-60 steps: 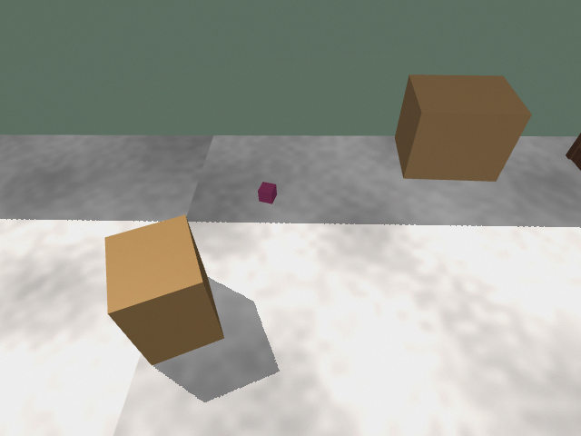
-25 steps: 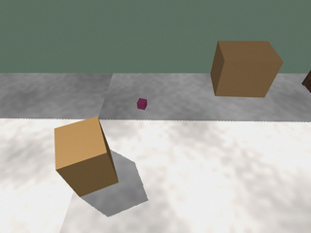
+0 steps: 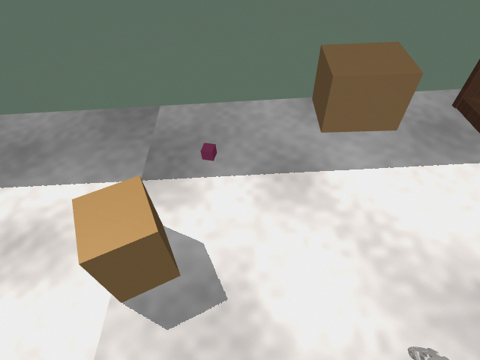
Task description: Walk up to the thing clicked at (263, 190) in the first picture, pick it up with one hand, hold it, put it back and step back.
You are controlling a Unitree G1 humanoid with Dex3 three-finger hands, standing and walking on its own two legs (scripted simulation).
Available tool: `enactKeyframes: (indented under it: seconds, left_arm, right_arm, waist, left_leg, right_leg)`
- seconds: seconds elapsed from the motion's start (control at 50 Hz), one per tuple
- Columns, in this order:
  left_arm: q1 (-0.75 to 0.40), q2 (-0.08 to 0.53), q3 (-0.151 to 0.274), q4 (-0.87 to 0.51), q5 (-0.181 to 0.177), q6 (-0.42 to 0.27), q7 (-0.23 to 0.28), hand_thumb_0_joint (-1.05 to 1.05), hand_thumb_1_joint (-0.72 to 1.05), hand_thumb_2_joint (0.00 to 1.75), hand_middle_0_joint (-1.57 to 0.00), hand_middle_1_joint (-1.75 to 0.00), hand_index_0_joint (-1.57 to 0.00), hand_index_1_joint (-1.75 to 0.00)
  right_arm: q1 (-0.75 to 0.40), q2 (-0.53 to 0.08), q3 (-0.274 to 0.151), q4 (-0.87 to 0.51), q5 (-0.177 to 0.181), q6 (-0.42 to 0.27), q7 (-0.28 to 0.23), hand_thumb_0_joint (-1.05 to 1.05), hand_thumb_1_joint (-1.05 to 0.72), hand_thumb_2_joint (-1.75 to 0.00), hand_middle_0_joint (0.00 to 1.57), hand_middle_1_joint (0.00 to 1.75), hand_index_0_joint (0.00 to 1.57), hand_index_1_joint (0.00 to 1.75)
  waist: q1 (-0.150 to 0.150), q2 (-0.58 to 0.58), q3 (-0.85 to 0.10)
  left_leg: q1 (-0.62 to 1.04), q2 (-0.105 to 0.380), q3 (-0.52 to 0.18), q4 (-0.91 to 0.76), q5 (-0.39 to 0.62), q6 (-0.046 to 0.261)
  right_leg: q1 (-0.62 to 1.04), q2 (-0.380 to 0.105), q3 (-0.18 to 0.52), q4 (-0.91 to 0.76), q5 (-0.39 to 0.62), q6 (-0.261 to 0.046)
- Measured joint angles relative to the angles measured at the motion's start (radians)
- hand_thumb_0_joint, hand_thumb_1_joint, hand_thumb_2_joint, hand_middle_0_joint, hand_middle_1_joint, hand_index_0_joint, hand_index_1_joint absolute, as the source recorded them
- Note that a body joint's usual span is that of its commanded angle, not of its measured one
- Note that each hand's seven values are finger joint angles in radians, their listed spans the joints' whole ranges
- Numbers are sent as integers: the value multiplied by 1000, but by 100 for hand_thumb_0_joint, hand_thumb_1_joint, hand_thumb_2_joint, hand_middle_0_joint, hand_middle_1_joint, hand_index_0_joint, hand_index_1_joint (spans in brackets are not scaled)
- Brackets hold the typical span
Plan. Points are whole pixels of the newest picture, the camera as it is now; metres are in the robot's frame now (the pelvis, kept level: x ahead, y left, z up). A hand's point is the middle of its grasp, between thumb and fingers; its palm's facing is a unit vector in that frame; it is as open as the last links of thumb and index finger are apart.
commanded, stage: walk up
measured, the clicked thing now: (208, 151) +1.35 +0.23 -0.74
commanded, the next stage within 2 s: none
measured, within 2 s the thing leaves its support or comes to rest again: neither
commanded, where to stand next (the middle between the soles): +0.03 +0.00 m, yaw -93 degrees
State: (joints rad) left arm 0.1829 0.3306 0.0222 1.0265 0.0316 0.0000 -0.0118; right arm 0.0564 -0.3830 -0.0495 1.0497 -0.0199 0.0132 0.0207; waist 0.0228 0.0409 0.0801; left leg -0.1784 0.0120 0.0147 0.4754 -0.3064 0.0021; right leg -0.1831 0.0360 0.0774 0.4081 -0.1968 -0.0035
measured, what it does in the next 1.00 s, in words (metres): steps on the spot, turning right: right foot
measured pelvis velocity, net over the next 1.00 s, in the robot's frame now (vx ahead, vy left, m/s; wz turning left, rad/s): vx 0.06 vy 0.05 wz -0.97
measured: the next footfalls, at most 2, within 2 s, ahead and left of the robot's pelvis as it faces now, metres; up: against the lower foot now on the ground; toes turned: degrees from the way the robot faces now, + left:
right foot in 0.64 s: -0.03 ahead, -0.05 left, +0.00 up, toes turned -42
left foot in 1.02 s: +0.22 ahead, +0.01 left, +0.00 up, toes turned -59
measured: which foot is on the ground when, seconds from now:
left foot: down 0.00-0.68, up 0.70-1.00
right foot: down 0.00-0.20, up 0.22-0.62, down 0.64-1.00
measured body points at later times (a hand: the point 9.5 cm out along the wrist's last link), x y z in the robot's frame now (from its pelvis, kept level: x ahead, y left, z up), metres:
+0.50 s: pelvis +0.00 +0.09 +0.00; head +0.03 +0.08 +0.45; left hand +0.26 +0.31 -0.11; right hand -0.10 -0.23 -0.10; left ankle +0.01 +0.16 -0.74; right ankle -0.06 -0.07 -0.70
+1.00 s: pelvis +0.06 +0.05 -0.02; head +0.08 +0.01 +0.42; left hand +0.37 +0.12 -0.12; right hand -0.15 -0.23 -0.11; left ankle +0.21 +0.06 -0.73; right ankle -0.06 -0.03 -0.74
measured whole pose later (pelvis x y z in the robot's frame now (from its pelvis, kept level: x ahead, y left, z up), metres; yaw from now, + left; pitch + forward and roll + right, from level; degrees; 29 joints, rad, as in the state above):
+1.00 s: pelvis +0.06 +0.05 -0.02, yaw -56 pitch -1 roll -1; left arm 0.27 0.39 0.03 0.62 0.04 0.05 -0.04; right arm 0.22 -0.41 -0.08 0.72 0.01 0.01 -0.01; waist 0.00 0.01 0.12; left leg -0.45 0.02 -0.04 0.76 -0.35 0.00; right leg -0.27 0.12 0.21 0.68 -0.38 -0.01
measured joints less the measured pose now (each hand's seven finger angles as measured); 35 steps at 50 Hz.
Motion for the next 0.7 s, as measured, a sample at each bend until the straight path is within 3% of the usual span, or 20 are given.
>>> enactKeyframes:
  seconds: [0.04, 0.08, 0.16, 0.18, 0.2, 0.22, 0.28, 0.36, 0.44, 0.54, 0.62, 0.66, 0.68, 0.7]
  left_arm:
    - [31, -4, 11, -34, 13, 5, -1, 0, 90, 89, -20, -30, -21, -30]
    - [54, 3, 20, -66, 19, 12, 2, 0, 90, 89, -20, -30, -21, -30]
    - [77, 26, 38, -134, 21, 25, 10, 1, 90, 89, -20, -30, -21, -30]
    - [78, 34, 41, -150, 20, 31, 9, 1, 90, 89, -20, -30, -21, -30]
    - [72, 45, 45, -162, 19, 37, 9, 1, 90, 89, -20, -30, -21, -30]
    - [58, 54, 49, -169, 20, 44, 12, 1, 90, 89, -20, -30, -21, -30]
    - [47, 58, 54, -197, 21, 51, 13, 1, 91, 89, -20, -30, -21, -30]
    - [56, 90, 65, -231, 7, 46, -25, 1, 91, 90, -20, -30, -21, -30]
    - [65, 118, 70, -251, 2, 49, -47, 1, 91, 90, -20, -30, -20, -30]
    - [53, 108, 55, -259, 5, 53, -56, 1, 91, 90, -20, -30, -20, -30]
    - [29, 98, 43, -288, 2, 37, -55, 1, 91, 90, -20, -30, -20, -30]
    - [16, 89, 41, -306, 5, 22, -49, 1, 91, 90, -20, -30, -20, -30]
    - [7, 80, 39, -315, 8, 13, -44, 1, 91, 90, -20, -30, -20, -30]
    - [5, 76, 37, -330, 9, 4, -38, 1, 91, 90, -20, -30, -20, -30]
  right_arm:
    - [-34, -17, -19, -50, 1, 2, 2, 0, -90, -90, 20, 30, 20, 30]
    - [-57, -22, -32, -94, 5, 2, 6, 0, -90, -90, 20, 30, 20, 30]
    - [-52, -28, -48, -161, 4, 10, 13, 0, -90, -90, 20, 30, 20, 30]
    - [-41, -29, -51, -173, 3, 10, 12, 0, -90, -90, 20, 30, 20, 30]
    - [-29, -23, -55, -182, -2, 8, 9, 0, -90, -90, 20, 30, 20, 30]
    - [-12, -15, -58, -190, -7, 7, 5, 0, -90, -90, 20, 30, 20, 30]
    - [36, -1, -58, -197, -14, 27, 6, 0, -90, -90, 20, 30, 20, 30]
    - [99, 14, -54, -207, -10, 27, 0, 0, -90, -90, 20, 30, 20, 30]
    - [142, 16, -50, -232, -7, 11, 7, 0, -90, -90, 20, 30, 20, 30]
    - [190, -8, -49, -272, -16, 0, 27, 0, -90, -90, 20, 30, 20, 30]
    - [228, -25, -51, -293, -12, 3, 32, 0, -90, -90, 20, 30, 20, 30]
    - [243, -37, -54, -295, -2, 10, 32, 0, -90, -90, 20, 30, 20, 30]
    - [246, -42, -57, -288, 4, 16, 30, 0, -90, -90, 20, 30, 20, 30]
    - [247, -39, -55, -280, 9, 24, 27, 0, -90, -90, 20, 30, 20, 30]
  waist:
    - [9, 5, 23]
    - [13, -7, 46]
    - [12, -33, 60]
    - [8, -39, 58]
    - [1, -59, 62]
    - [-3, -78, 69]
    - [-21, -63, 60]
    - [-50, -50, 28]
    - [-63, -57, 15]
    - [-90, -26, 11]
    - [-110, -4, 20]
    - [-112, 23, 32]
    - [-114, 46, 47]
    - [-106, 48, 55]
  left_leg:
    - [-56, -38, -43, 113, -132, 4]
    - [-101, -64, -79, 186, -175, 6]
    - [-127, -62, -124, 173, -121, 8]
    - [-104, -58, -128, 108, -79, 9]
    - [-88, -66, -111, 61, 27, 12]
    - [-79, -73, -91, 53, 53, 19]
    - [-42, -33, -46, 24, 45, 40]
    - [12, 6, 16, -54, 66, 44]
    - [37, 11, 108, -58, 47, 49]
    - [40, 30, 215, -21, -1, 50]
    - [21, 55, 282, 48, -58, 35]
    - [-4, 95, 297, 142, -111, 21]
    - [-30, 124, 264, 223, -119, 16]
    - [-68, 117, 203, 319, -152, 1]
  right_leg:
    - [-39, 14, 61, 19, 10, 7]
    - [-66, 22, 119, 16, 31, 19]
    - [-118, 43, 208, 22, 56, 56]
    - [-134, 49, 227, 40, 51, 67]
    - [-151, 45, 246, 76, 36, 68]
    - [-174, 46, 247, 143, -40, 55]
    - [-261, 64, 113, 394, -212, 41]
    - [-294, 26, 28, 545, -129, 23]
    - [-259, -44, -9, 484, -67, 28]
    - [-202, -80, -78, 345, -120, 21]
    - [-143, -70, -118, 240, -162, -5]
    - [-105, -40, -129, 172, -102, -23]
    - [-95, -15, -132, 175, -96, -26]
    - [-94, -4, -122, 190, -107, -29]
